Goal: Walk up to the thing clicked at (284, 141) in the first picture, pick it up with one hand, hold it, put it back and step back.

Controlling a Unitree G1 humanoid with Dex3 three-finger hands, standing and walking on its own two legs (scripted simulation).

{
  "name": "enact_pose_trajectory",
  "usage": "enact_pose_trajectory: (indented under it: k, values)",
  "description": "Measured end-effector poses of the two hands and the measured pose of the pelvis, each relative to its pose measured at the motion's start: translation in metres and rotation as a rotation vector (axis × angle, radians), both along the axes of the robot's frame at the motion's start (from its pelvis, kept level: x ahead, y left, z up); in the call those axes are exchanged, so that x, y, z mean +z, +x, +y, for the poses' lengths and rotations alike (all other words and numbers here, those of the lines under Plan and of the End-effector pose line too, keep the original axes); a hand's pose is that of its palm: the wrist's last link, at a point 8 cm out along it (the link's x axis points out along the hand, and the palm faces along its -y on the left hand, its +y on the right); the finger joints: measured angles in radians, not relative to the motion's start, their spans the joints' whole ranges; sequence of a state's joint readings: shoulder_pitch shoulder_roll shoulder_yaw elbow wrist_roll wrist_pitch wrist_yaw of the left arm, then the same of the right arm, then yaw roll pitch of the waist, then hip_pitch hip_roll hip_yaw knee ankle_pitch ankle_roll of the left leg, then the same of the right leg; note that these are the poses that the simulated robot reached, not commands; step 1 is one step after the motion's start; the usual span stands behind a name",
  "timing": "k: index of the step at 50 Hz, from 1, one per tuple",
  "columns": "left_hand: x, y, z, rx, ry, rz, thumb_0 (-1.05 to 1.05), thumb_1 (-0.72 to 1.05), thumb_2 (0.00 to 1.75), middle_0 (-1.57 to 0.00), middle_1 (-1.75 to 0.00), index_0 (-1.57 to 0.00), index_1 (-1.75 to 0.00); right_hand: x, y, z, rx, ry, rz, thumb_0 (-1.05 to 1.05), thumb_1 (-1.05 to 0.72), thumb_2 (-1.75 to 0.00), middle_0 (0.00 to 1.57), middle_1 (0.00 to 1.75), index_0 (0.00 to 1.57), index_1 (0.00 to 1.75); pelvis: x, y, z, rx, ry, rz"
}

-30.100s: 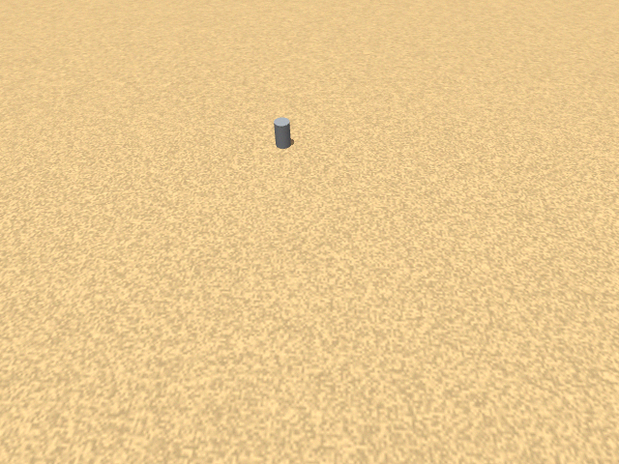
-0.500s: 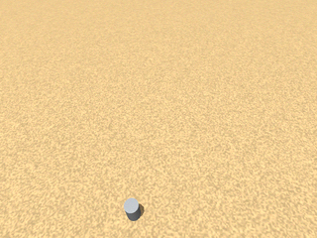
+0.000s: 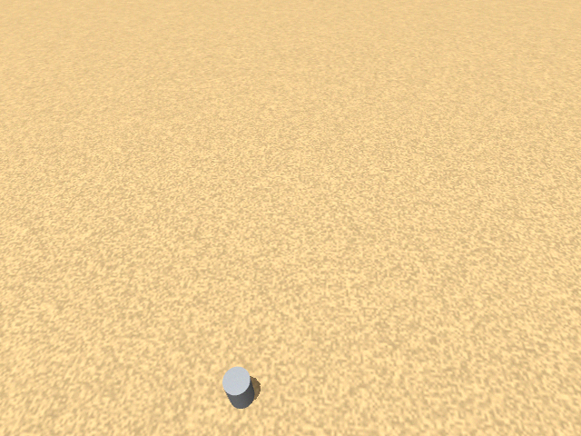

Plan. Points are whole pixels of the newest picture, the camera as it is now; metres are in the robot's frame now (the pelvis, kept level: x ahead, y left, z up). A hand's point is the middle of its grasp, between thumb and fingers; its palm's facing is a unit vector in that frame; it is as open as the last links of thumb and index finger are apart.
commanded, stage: stand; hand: left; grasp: from the side
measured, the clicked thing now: (239, 388) +0.40 +0.21 -0.71
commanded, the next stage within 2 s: step back in 0.50 s
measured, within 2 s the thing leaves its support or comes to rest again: neither
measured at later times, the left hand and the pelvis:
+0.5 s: hand out of the picture +0.09 +0.25 -0.15, palm faces -0.02 -0.94 -0.35, open 7.4 cm; pelvis +0.01 +0.00 +0.00, yaw +0 degrees
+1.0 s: hand out of the picture +0.08 +0.31 -0.18, palm faces -0.07 -0.93 -0.35, open 7.4 cm; pelvis -0.06 +0.06 -0.02, yaw -2 degrees
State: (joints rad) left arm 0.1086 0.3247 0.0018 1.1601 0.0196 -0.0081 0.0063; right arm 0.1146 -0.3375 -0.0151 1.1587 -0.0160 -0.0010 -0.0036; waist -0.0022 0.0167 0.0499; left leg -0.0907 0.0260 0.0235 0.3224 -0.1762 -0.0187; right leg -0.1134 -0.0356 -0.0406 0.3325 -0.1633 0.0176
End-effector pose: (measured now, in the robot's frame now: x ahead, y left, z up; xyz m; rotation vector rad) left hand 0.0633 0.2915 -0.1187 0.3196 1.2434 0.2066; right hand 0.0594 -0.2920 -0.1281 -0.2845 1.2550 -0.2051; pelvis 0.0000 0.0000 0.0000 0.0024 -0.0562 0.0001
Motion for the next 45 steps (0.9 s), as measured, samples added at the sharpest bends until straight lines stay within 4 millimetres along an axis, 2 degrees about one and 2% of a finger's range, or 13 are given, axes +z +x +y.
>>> enact_pose_trajectory:
  k: [25,32,37,41,45]
  values:
    - [0.002,0.017,-0.003,-0.009,0.001,-0.011,0.01,0.91,0.90,-0.21,-0.30,-0.20,-0.30,0.001,0.010,-0.005,-0.003,-0.002,-0.004,0.01,-0.90,-0.90,0.20,0.30,0.20,0.30,0.001,0.009,-0.004,-0.005,0.001,0.008]
    - [-0.003,0.017,0.014,0.006,0.022,-0.031,0.01,0.90,0.90,-0.21,-0.30,-0.20,-0.30,-0.001,0.008,-0.014,-0.017,-0.031,0.000,0.01,-0.90,-0.90,0.20,0.30,0.20,0.30,-0.008,-0.010,0.002,-0.005,-0.011,0.025]
    - [-0.011,0.023,0.039,-0.041,0.043,-0.052,0.01,0.90,0.90,-0.21,-0.30,-0.20,-0.30,0.004,-0.008,-0.010,-0.021,-0.081,0.002,0.01,-0.90,-0.90,0.20,0.30,0.20,0.30,-0.016,-0.025,0.023,-0.010,-0.002,0.037]
    - [-0.026,0.035,0.060,-0.054,0.032,-0.098,0.01,0.90,0.90,-0.21,-0.30,-0.20,-0.30,0.004,-0.033,0.003,-0.010,-0.135,0.028,0.01,-0.91,-0.90,0.20,0.30,0.20,0.30,-0.029,-0.038,0.042,-0.006,-0.005,0.037]
    - [-0.026,0.032,0.065,-0.059,0.020,-0.100,0.01,0.91,0.90,-0.21,-0.30,-0.20,-0.30,0.013,-0.060,0.022,-0.016,-0.133,0.066,0.01,-0.90,-0.90,0.20,0.30,0.20,0.30,-0.021,-0.050,0.051,-0.005,-0.026,0.035]
